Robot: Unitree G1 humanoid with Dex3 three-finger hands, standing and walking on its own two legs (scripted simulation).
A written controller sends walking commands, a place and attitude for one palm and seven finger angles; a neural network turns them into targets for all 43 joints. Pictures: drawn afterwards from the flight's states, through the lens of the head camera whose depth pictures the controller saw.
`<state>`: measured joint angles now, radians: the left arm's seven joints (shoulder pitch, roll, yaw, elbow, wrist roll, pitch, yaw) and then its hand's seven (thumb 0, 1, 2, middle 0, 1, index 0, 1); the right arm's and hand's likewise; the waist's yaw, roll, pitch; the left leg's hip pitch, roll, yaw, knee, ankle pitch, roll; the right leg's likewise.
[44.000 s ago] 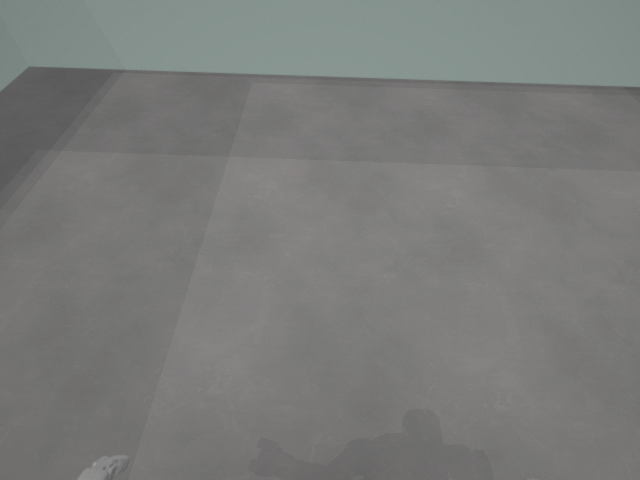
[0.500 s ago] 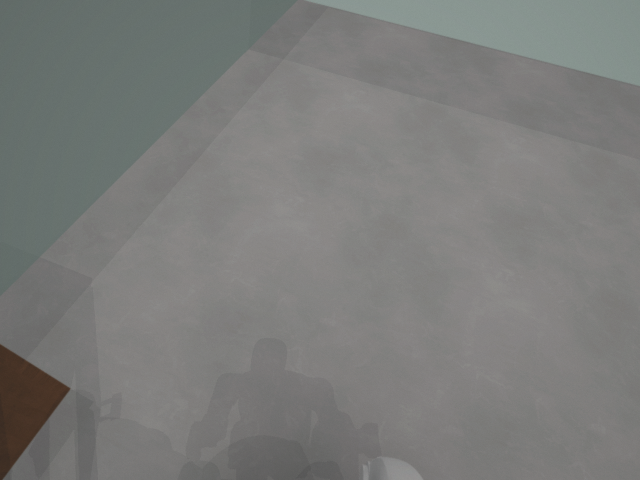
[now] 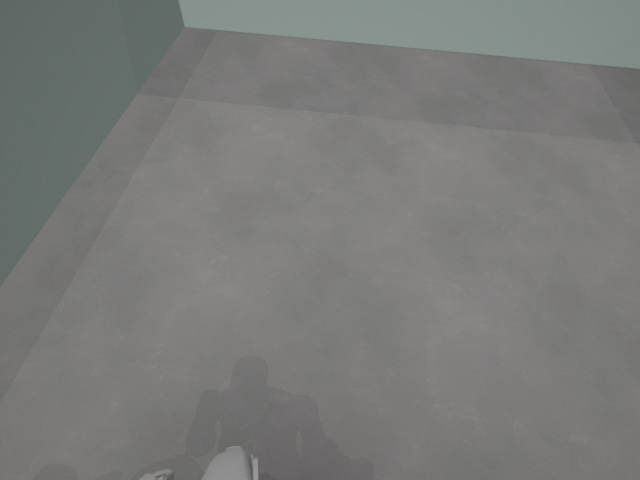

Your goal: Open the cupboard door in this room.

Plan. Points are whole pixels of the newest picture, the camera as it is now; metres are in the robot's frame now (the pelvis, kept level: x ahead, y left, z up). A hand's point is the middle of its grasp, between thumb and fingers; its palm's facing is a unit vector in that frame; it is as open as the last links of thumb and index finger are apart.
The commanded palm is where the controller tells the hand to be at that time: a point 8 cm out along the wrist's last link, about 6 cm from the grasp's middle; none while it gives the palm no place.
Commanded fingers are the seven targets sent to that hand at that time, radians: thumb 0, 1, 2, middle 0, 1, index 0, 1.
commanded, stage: walk to a spot facing it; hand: left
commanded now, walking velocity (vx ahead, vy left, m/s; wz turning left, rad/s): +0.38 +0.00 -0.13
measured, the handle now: out of the picture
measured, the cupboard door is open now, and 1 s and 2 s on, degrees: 42 42 42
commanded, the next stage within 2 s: turn to face it in 0.54 s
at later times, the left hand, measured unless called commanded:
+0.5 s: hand (213, 349) +0.34 +0.18 -0.17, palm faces -0.15 -0.97 -0.18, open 7.3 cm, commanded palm none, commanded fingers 0.00 0.90 0.90 -0.20 -0.30 -0.20 -0.30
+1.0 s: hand (252, 283) +0.49 +0.13 -0.21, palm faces -0.03 -0.99 -0.15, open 7.3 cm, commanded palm none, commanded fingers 0.00 0.90 0.90 -0.20 -0.30 -0.20 -0.30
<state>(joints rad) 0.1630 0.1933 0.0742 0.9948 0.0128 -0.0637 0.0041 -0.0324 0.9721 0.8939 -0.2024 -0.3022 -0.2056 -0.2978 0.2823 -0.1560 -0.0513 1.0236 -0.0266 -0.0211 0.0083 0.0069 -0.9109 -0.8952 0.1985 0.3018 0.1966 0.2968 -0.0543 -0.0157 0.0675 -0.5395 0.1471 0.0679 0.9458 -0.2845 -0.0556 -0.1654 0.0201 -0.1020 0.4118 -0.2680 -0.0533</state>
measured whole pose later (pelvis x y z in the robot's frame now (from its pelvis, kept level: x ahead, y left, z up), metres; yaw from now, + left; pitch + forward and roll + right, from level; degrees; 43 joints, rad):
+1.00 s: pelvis +0.45 -0.04 -0.02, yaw -3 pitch -1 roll -2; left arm 0.24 0.17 0.04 1.05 0.01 -0.01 0.02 0.01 0.93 0.89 -0.20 -0.30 -0.20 -0.30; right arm 0.18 -0.19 -0.05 1.01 -0.03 0.00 0.01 0.00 -0.93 -0.90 0.20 0.30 0.20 0.30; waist -0.02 -0.03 0.08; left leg -0.44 0.04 0.12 0.65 -0.19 0.07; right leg -0.18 -0.07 -0.22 0.77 -0.52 0.02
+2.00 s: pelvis +0.54 -0.10 -0.01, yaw +32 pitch +1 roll -1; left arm 0.16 0.26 0.06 0.88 0.03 0.06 0.00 0.01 0.91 0.89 -0.20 -0.30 -0.20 -0.30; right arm 0.13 -0.23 -0.05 0.89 -0.02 0.04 0.02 0.00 -0.91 -0.89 0.20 0.30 0.20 0.30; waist 0.01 -0.02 0.10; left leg -0.30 -0.01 -0.02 0.53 -0.25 0.02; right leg -0.47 -0.08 -0.01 0.94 -0.42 0.09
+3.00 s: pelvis +0.58 -0.12 -0.01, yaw +68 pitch +1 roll +0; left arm 0.13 0.20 0.03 0.85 0.02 0.01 0.02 0.01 0.91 0.89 -0.20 -0.30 -0.20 -0.30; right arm 0.18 -0.25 -0.10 0.94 -0.02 0.07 0.02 0.01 -0.91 -0.89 0.20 0.30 0.20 0.30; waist -0.03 0.04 0.11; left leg -0.48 -0.06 -0.09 0.98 -0.47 -0.03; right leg -0.25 -0.03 -0.07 0.55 -0.32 -0.02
